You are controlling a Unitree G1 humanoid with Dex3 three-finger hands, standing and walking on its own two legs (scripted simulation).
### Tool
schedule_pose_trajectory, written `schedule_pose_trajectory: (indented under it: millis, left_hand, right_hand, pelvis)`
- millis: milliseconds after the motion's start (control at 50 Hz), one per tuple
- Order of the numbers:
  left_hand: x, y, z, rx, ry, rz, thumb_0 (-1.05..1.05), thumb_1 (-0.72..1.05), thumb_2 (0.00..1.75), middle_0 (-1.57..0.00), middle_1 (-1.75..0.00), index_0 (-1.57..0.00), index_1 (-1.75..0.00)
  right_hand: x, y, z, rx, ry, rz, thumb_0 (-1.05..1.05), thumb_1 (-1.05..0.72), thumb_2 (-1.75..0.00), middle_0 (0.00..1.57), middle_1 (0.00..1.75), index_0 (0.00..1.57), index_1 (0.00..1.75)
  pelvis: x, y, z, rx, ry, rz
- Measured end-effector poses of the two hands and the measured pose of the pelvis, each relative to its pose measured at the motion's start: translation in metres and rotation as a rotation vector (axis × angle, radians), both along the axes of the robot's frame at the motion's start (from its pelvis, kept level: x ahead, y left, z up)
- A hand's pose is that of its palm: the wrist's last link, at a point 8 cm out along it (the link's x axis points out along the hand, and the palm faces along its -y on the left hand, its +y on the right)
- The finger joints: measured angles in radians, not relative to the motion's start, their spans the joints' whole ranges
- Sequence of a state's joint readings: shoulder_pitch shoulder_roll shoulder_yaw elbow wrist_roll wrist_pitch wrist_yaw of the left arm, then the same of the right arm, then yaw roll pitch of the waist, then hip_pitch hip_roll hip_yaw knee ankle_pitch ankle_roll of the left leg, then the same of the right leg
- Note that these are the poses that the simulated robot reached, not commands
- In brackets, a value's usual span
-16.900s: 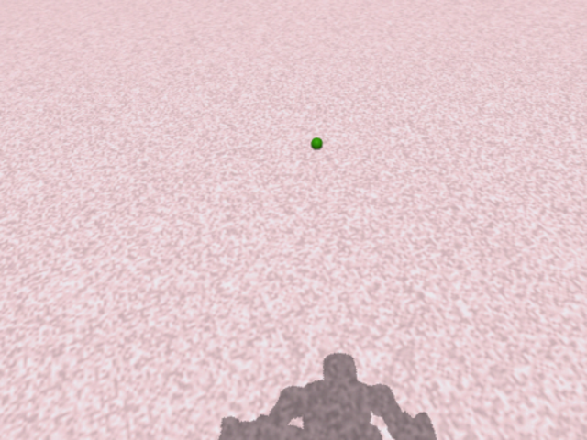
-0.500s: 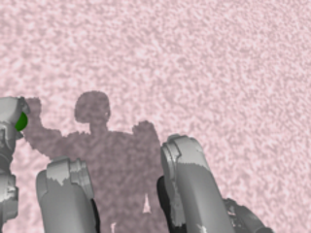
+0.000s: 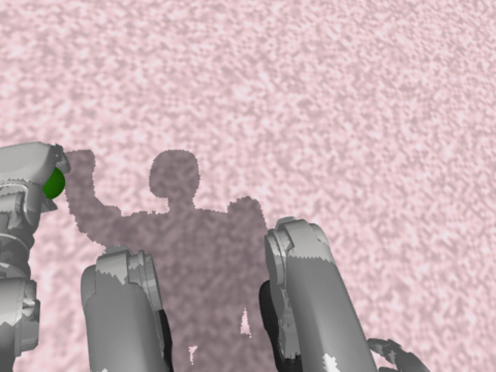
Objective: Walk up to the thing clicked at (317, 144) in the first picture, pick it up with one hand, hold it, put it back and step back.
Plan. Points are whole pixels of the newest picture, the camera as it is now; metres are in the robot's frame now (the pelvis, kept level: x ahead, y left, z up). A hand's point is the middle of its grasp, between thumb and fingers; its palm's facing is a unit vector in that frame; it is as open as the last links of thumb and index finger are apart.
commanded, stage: lift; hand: left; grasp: from above
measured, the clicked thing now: (43, 182) +0.45 +0.30 -0.16
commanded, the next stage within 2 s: hold in 1.54 s
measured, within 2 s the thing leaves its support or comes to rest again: neither
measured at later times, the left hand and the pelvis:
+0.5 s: hand out of the picture +0.38 +0.31 -0.01, palm faces -0.44 -0.11 -0.89, open 8.2 cm; pelvis +0.00 +0.01 +0.10, yaw +3 degrees
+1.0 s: hand out of the picture +0.33 +0.29 +0.20, palm faces -0.42 -0.13 -0.90, open 8.2 cm; pelvis +0.02 +0.01 +0.28, yaw +6 degrees
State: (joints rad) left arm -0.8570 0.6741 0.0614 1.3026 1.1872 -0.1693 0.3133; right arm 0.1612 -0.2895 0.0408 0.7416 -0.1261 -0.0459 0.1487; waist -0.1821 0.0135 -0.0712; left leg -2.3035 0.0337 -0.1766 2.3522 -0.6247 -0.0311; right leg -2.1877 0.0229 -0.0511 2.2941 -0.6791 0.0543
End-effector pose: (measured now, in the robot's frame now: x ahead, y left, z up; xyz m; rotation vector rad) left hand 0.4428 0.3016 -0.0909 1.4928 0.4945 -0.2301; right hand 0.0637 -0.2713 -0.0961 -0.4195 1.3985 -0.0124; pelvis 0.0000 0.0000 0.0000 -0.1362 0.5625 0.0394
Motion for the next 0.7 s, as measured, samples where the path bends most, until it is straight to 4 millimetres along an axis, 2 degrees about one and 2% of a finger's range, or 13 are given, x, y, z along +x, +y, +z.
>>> schedule_pose_trajectory:
  millis: [160, 340, 520, 700]
  left_hand:
    - [-0.014, 0.005, 0.028, 0.0, 0.026, 0.02, 0.02, 0.19, 0.41, -0.81, -0.72, -0.82, -0.63]
    - [-0.034, 0.011, 0.079, -0.006, 0.019, 0.015, 0.02, 0.2, 0.43, -0.78, -0.75, -0.78, -0.67]
    - [-0.058, 0.013, 0.142, -0.021, -0.004, 0.022, 0.01, 0.21, 0.46, -0.75, -0.78, -0.75, -0.69]
    - [-0.083, 0.004, 0.219, -0.039, -0.024, 0.032, 0.01, 0.21, 0.47, -0.74, -0.79, -0.74, -0.7]
  right_hand:
    - [0.005, 0.004, 0.013, 0.007, -0.021, -0.039, 0.0, -0.91, -0.9, 0.2, 0.3, 0.21, 0.3]
    - [0.033, 0.01, 0.043, 0.016, -0.092, -0.047, 0.0, -0.91, -0.9, 0.2, 0.3, 0.21, 0.3]
    - [0.069, 0.017, 0.089, 0.022, -0.199, -0.038, 0.0, -0.91, -0.9, 0.2, 0.3, 0.21, 0.3]
    - [0.096, 0.03, 0.151, 0.038, -0.285, -0.04, 0.01, -0.91, -0.9, 0.2, 0.3, 0.21, 0.3]
  pelvis:
    - [-0.001, 0.001, 0.02, 0.006, 0.015, 0.012]
    - [-0.001, 0.003, 0.055, 0.011, 0.022, 0.027]
    - [-0.001, 0.005, 0.102, 0.02, 0.001, 0.044]
    - [0.002, 0.007, 0.163, 0.038, -0.054, 0.06]
